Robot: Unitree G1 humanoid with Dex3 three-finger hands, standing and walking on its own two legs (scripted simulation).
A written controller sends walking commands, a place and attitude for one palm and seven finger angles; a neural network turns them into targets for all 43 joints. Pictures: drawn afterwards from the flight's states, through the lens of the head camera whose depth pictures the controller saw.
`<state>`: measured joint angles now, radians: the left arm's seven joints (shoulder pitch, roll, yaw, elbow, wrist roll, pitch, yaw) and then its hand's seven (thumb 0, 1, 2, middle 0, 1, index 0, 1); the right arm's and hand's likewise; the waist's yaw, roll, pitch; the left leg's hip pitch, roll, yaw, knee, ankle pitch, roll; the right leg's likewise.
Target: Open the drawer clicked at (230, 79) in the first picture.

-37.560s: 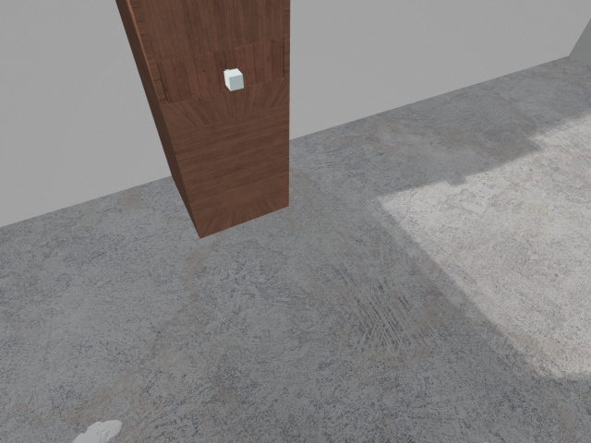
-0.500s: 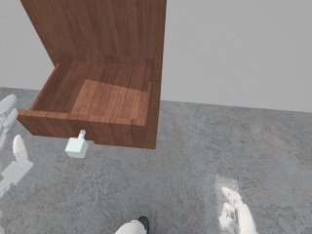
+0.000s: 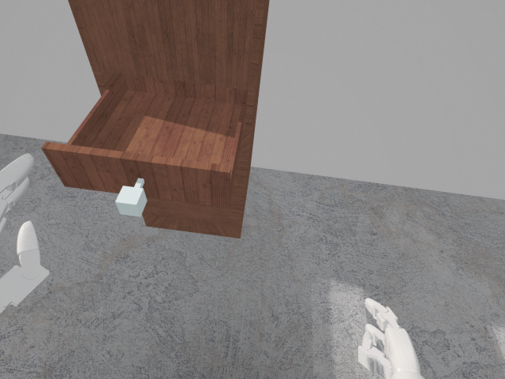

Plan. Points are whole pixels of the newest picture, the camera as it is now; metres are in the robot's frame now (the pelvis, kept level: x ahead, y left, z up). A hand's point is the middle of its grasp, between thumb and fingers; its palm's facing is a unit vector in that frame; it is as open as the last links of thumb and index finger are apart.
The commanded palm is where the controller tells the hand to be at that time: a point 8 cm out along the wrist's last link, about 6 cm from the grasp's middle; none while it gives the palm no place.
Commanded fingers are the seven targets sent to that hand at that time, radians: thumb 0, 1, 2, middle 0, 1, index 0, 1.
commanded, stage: stop stepping back and stand still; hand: left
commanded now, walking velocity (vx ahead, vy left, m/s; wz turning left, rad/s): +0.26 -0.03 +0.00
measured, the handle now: (135, 193) +0.47 +0.27 -0.06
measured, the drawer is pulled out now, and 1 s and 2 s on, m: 0.30 0.30 0.30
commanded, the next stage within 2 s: let the arm hang, fingers relaxed in 0.98 s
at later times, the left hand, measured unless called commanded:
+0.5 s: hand (60, 280) +0.19 +0.22 +0.16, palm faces +0.32 -0.84 -0.44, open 7.4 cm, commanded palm +0.12 +0.27 +0.18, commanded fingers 0.00 0.90 0.90 -0.20 -0.30 -0.20 -0.30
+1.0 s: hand (40, 274) +0.19 +0.24 +0.16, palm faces +0.33 -0.83 -0.46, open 7.4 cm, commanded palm +0.13 +0.29 +0.18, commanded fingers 0.00 0.90 0.90 -0.20 -0.30 -0.20 -0.30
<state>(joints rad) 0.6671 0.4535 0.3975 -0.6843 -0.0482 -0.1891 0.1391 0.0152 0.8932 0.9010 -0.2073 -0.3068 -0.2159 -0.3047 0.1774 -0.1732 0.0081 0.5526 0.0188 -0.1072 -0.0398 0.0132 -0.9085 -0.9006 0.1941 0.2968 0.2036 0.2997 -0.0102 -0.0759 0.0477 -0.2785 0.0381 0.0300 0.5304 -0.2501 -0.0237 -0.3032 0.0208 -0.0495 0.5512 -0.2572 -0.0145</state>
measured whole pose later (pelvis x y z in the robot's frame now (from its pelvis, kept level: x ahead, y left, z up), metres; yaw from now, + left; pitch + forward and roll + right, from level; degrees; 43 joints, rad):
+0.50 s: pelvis +0.00 -0.01 +0.00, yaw +2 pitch +0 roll -1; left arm 0.65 0.38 0.34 -0.64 -0.04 -0.19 0.15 0.01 0.89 0.90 -0.21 -0.31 -0.21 -0.30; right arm 0.24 -0.19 0.02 0.64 0.01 -0.10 -0.02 0.01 -0.91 -0.90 0.20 0.30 0.21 0.30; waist -0.03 -0.01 0.05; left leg -0.29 0.04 -0.01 0.57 -0.28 -0.01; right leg -0.24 0.06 -0.07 0.50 -0.26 -0.07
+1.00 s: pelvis +0.01 +0.00 +0.01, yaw +1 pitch +0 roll -1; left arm 0.66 0.39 0.34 -0.62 -0.05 -0.17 0.14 0.01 0.89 0.90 -0.21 -0.31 -0.22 -0.30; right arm 0.16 -0.18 0.02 0.58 0.02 -0.07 -0.04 0.01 -0.91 -0.90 0.20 0.30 0.21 0.30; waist 0.00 -0.01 0.05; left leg -0.21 0.01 0.01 0.45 -0.25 0.00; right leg -0.18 0.04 -0.05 0.40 -0.23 -0.04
